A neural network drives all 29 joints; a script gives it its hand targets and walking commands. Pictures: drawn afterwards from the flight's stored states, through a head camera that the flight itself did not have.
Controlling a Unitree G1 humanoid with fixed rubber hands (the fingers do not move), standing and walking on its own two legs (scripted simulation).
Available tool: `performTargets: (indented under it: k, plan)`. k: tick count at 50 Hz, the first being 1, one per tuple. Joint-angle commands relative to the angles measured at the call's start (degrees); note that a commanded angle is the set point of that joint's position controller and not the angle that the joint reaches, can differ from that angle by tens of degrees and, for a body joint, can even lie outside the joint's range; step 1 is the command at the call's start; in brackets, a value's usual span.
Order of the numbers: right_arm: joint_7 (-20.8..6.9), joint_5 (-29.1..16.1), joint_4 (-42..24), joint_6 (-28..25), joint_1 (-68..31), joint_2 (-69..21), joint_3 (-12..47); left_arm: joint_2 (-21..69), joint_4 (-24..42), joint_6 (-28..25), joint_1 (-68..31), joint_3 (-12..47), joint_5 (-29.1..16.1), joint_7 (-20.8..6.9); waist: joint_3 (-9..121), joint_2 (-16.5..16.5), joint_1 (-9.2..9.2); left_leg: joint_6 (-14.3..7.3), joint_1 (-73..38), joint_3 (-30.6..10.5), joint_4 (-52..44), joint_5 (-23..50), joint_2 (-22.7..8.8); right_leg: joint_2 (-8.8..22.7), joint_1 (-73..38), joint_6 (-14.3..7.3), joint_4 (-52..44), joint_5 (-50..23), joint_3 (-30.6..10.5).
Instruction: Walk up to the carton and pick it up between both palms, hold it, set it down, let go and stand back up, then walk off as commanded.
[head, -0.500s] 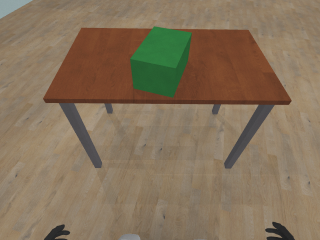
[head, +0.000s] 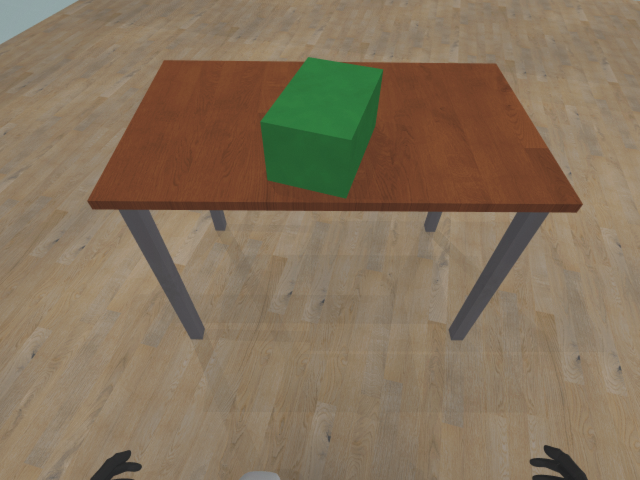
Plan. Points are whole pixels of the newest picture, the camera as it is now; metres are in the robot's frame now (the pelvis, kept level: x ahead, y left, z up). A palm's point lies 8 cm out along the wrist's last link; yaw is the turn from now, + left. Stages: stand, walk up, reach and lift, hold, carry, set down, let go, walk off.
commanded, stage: stand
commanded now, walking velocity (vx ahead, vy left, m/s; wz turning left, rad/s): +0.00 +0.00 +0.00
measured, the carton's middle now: (326, 124) +0.77 +0.04 +0.00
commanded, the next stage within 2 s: none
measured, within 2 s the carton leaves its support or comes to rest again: neither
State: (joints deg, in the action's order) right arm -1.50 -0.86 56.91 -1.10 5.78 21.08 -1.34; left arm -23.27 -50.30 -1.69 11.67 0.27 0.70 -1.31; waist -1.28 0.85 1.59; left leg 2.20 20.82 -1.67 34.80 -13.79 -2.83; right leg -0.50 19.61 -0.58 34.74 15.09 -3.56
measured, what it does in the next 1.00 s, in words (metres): stands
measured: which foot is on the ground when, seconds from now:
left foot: down 0.00-1.00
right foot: down 0.00-1.00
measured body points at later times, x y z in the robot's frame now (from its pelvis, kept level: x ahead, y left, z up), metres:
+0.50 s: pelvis +0.00 +0.00 +0.00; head +0.00 +0.01 +0.45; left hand +0.09 +0.31 -0.11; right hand +0.12 -0.30 -0.11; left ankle +0.05 +0.15 -0.73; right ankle +0.04 -0.14 -0.73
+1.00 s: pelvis +0.00 +0.00 +0.00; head +0.00 +0.01 +0.45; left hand +0.09 +0.31 -0.11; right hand +0.11 -0.30 -0.11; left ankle +0.05 +0.15 -0.73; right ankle +0.04 -0.14 -0.73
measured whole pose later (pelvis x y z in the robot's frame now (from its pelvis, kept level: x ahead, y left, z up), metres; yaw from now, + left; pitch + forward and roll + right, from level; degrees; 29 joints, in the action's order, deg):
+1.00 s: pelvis +0.00 +0.00 +0.00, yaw +0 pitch +0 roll -1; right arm -1.4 -0.9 57.6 -1.1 7.8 21.0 -1.3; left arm -22.9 -51.7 -1.8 11.7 0.4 0.7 -1.3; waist 0.5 0.6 1.6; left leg 2.2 20.8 -1.7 33.8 -12.9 -2.8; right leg -0.5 19.5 -0.5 33.5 14.2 -3.6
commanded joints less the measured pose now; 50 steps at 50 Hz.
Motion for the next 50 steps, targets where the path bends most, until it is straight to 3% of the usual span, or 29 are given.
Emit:
performTargets:
  k: [1,4,6,8,10,12,13,14,16,17,18,19,21,22,23,26,28,29,30,34,37,38,39,43,44,45,47,48,50]
  plan:
    - [0.9,1.7,-1.7,-0.9,-2.2,11.5,-2.2,-10.1,-1.8,-1.5,-2.4,-2.6,-0.1,1.3,9.7,-5.0,-1.67,-4.1,-10.0,-5.2,-11.1,-1.7,-4.7,6.4,-3.2,-2.3,-9.8,2.0,-4.9]
    - [0.9,1.5,-2.8,-1.2,-3.5,10.9,-2.2,-9.4,-1.0,-1.6,-2.4,-2.7,-0.2,1.0,10.5,-3.3,-1.13,-4.2,-8.5,-5.3,-10.9,-2.7,-4.8,6.9,-5.1,-2.1,-9.8,0.4,-5.0]
    - [0.7,1.3,-2.2,-1.2,-2.9,10.1,-1.7,-9.2,-0.9,-1.7,-4.5,-2.6,0.2,1.0,9.9,-1.9,-2.36,-4.2,-9.3,-5.2,-11.6,-2.0,-4.7,7.0,-3.6,-2.1,-11.2,2.0,-5.8]
    - [0.9,1.7,-2.1,-1.1,-3.0,11.5,-2.0,-10.1,-0.9,-1.8,-3.4,-2.9,0.1,1.2,10.4,-4.3,-1.93,-3.7,-9.6,-4.9,-10.9,1.7,-5.0,6.5,-4.9,-2.0,-8.9,-3.0,-4.6]
    - [0.6,1.6,-1.8,-1.4,-3.0,10.6,-2.2,-9.6,-1.0,-1.8,-2.8,-2.7,-0.2,1.3,12.6,-3.5,-2.02,-3.8,-11.6,-5.0,-10.5,2.7,-4.9,6.9,-5.6,-2.1,-9.5,-3.7,-4.7]
    - [0.7,2.1,-1.7,-1.2,-1.4,11.3,-2.2,-9.4,-1.7,-1.8,-2.0,-2.7,-0.3,1.5,11.4,-6.9,-1.05,-3.5,-11.3,-4.3,-10.5,5.9,-4.9,6.4,-4.9,-2.0,-8.3,-4.0,-4.3]
    - [0.7,1.5,-1.4,-1.6,-1.1,12.4,-2.7,-9.0,-1.9,-1.7,-1.8,-2.4,-0.3,1.3,10.7,-2.8,-2.15,-4.1,-11.8,-5.8,-10.2,4.1,-5.0,5.9,-4.7,-2.1,-8.7,-4.3,-4.1]
    - [0.9,1.5,-1.7,-1.4,-2.0,12.5,-2.7,-8.2,-1.4,-1.6,-1.6,-2.4,-0.3,1.1,12.7,-2.8,-1.13,-3.9,-11.7,-4.9,-10.3,5.1,-5.0,6.4,-6.2,-2.3,-8.8,-4.5,-3.3]
    - [0.9,1.6,-1.3,-1.3,-0.9,11.9,-2.4,-8.8,-1.7,-1.6,-2.5,-2.4,0.0,1.3,12.9,-3.4,-2.47,-3.4,-12.3,-4.1,-8.9,3.9,-4.3,7.2,-5.7,-2.2,-9.5,-6.3,-4.3]
    - [0.9,1.5,-1.4,-1.2,-0.5,11.6,-2.5,-10.3,-1.3,-1.7,-2.6,-2.4,0.1,1.6,10.7,-2.2,-2.37,-3.4,-11.0,-4.0,-9.7,3.2,-4.0,7.2,-4.3,-2.3,-10.2,-5.0,-5.3]
    - [1.1,1.7,-0.9,-1.0,-1.0,10.9,-2.1,-10.8,-1.8,-1.7,-4.2,-3.2,0.4,1.4,11.5,-4.7,-2.96,-3.1,-11.9,-3.2,-9.2,3.9,-4.1,7.1,-4.6,-2.3,-10.5,-4.3,-5.7]
    - [0.9,1.9,-2.1,-1.0,-2.5,10.5,-2.5,-9.4,-1.6,-1.6,-2.5,-2.4,0.1,1.6,11.8,-5.9,-2.08,-3.7,-12.1,-3.5,-8.7,2.7,-4.3,7.0,-4.0,-2.1,-10.4,-4.9,-4.9]
    - [1.0,1.4,-1.2,-0.9,-1.9,10.6,-2.0,-10.0,-1.7,-1.5,-3.3,-2.6,0.3,1.3,11.3,-1.1,-2.37,-3.5,-10.6,-3.9,-10.4,-0.4,-3.9,6.9,-4.6,-2.2,-11.2,0.0,-5.2]
    - [0.8,1.9,-1.5,-1.0,-1.3,10.6,-2.2,-9.8,-1.5,-1.7,-3.6,-2.8,0.1,1.3,10.1,-2.9,-2.36,-3.5,-10.7,-3.6,-10.0,-0.7,-3.9,7.7,-3.7,-2.3,-11.0,0.3,-6.4]
    - [0.8,1.5,-1.7,-1.2,-1.6,10.0,-1.9,-9.5,-1.5,-1.6,-3.8,-2.4,0.1,1.5,8.4,-1.7,-2.72,-3.8,-10.7,-4.5,-10.5,-1.4,-4.1,7.5,-1.9,-2.6,-12.4,1.1,-7.1]
    - [0.7,2.1,-1.5,-1.3,-2.7,11.6,-2.4,-9.0,-2.1,-1.6,-1.6,-2.3,-0.4,1.5,9.8,-6.2,-1.7,-3.8,-10.4,-5.5,-11.7,-3.9,-4.6,6.6,-3.6,-2.2,-11.1,0.5,-5.3]
    - [0.9,1.7,-1.5,-1.2,-2.3,11.2,-2.1,-9.0,-1.2,-1.6,-4.2,-2.6,0.2,1.3,11.4,-1.1,-2.31,-3.9,-9.8,-5.0,-11.3,-4.8,-4.3,7.1,-4.8,-2.0,-12.3,3.0,-5.6]
    - [0.7,1.4,-1.5,-1.1,-2.0,11.3,-2.2,-9.6,-1.4,-1.7,-3.3,-2.4,0.1,1.2,11.3,-0.7,-2.1,-3.7,-10.4,-4.8,-11.1,-3.3,-4.1,7.5,-4.0,-2.1,-12.5,2.9,-6.2]
    - [0.8,1.6,-1.2,-1.1,-1.8,11.6,-2.3,-9.4,-2.3,-1.7,-3.2,-2.4,0.1,1.2,7.4,-4.1,-2.06,-3.8,-9.2,-4.8,-11.7,-2.6,-3.6,7.4,-3.2,-2.2,-12.7,2.3,-6.3]
    - [0.7,1.9,-1.8,-1.2,-2.6,10.3,-1.9,-9.8,-2.3,-1.9,-2.6,-2.6,0.0,1.2,9.2,-4.5,-1.56,-3.5,-10.0,-4.0,-10.9,-2.5,-4.3,7.3,-3.0,-2.3,-12.5,-0.1,-6.6]
    - [0.6,1.4,-1.8,-1.0,-0.6,11.0,-2.3,-9.5,-2.2,-1.6,-3.0,-2.2,0.0,1.1,8.4,-2.0,-3.01,-4.1,-9.9,-5.2,-11.5,-3.5,-4.0,7.1,-1.5,-2.3,-12.5,4.9,-6.3]
    - [0.9,1.9,-1.5,-1.0,-1.8,12.0,-2.4,-9.3,-2.2,-1.6,-3.4,-2.6,0.1,1.1,7.1,-3.3,-1.85,-4.2,-8.5,-5.2,-11.8,-5.3,-3.9,6.9,-2.0,-2.0,-13.1,5.9,-6.1]
    - [0.7,1.9,-1.8,-1.2,-0.9,10.6,-2.2,-10.1,-2.7,-1.6,-3.6,-2.6,0.3,1.3,7.4,-1.7,-2.41,-3.8,-9.3,-4.7,-11.1,-4.1,-4.0,7.3,-1.8,-1.8,-13.9,6.7,-6.4]
    - [0.6,1.6,-1.9,-0.9,-0.6,10.9,-2.2,-10.4,-1.8,-1.6,-2.9,-2.9,0.4,1.2,9.6,-4.2,-1.98,-3.5,-9.7,-4.0,-11.0,-4.1,-3.8,7.5,-3.1,-2.3,-12.7,6.3,-6.5]
    - [0.6,1.7,-1.6,-1.3,-0.3,11.9,-2.7,-9.6,-1.9,-1.6,-2.9,-2.9,-0.1,1.2,8.1,-2.6,-2.07,-3.6,-9.0,-4.8,-11.4,-4.5,-4.1,6.5,-2.7,-1.6,-12.2,3.4,-5.2]
    - [0.5,1.9,-1.0,-1.1,-0.7,11.9,-2.4,-9.7,-2.5,-1.7,-1.9,-2.9,-0.3,1.1,9.1,-4.7,-1.25,-3.9,-8.0,-5.4,-12.3,-3.5,-4.1,6.4,-4.6,-2.1,-11.0,1.8,-4.5]
    - [0.5,1.5,-1.7,-1.1,-1.5,11.7,-2.5,-9.9,-2.0,-1.5,-2.3,-3.1,0.2,1.1,8.2,-1.2,-1.16,-3.8,-7.3,-4.6,-11.8,-4.0,-4.1,7.4,-3.8,-2.1,-12.7,4.2,-5.6]
    - [0.6,1.3,-1.6,-1.4,-0.1,11.5,-2.2,-9.2,-2.3,-1.8,-2.3,-2.6,0.0,1.0,7.9,-3.9,-1.86,-3.5,-8.4,-3.7,-11.0,-1.8,-3.4,7.6,-3.3,-2.5,-12.9,3.3,-6.4]
    - [0.7,2.1,-1.8,-1.6,-1.0,10.1,-2.0,-9.4,-2.7,-1.9,-2.8,-2.7,0.3,1.2,9.0,-2.3,-1.47,-4.4,-8.4,-4.8,-11.6,-3.3,-4.3,7.2,-4.8,-1.9,-11.7,1.7,-5.2]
